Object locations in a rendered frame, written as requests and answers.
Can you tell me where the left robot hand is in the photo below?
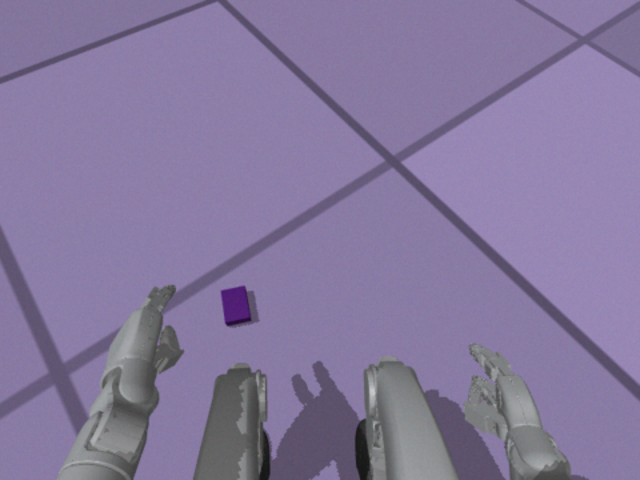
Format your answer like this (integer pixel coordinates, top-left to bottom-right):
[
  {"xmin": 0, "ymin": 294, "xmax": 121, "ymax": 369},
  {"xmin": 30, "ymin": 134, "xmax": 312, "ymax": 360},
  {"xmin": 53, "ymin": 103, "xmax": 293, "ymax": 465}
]
[{"xmin": 106, "ymin": 285, "xmax": 184, "ymax": 374}]

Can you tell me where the left robot arm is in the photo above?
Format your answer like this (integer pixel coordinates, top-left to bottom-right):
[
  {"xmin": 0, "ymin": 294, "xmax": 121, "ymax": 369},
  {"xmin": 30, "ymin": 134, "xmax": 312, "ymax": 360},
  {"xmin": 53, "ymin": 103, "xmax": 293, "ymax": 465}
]
[{"xmin": 56, "ymin": 358, "xmax": 159, "ymax": 480}]

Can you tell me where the small box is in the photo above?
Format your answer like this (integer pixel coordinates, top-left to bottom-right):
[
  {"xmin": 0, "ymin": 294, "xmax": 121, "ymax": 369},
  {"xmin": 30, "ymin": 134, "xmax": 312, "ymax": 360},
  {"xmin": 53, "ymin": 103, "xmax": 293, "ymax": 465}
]
[{"xmin": 221, "ymin": 286, "xmax": 251, "ymax": 326}]

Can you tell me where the right robot arm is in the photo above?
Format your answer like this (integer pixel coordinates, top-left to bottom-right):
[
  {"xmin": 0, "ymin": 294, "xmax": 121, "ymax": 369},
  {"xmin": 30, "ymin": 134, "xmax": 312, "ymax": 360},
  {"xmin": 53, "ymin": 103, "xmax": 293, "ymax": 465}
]
[{"xmin": 505, "ymin": 425, "xmax": 572, "ymax": 480}]

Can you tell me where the right robot hand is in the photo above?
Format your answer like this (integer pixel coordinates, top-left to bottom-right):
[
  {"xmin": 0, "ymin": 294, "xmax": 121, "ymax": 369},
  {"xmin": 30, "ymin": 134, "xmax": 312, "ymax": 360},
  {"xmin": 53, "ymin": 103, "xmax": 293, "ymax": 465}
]
[{"xmin": 464, "ymin": 343, "xmax": 543, "ymax": 441}]

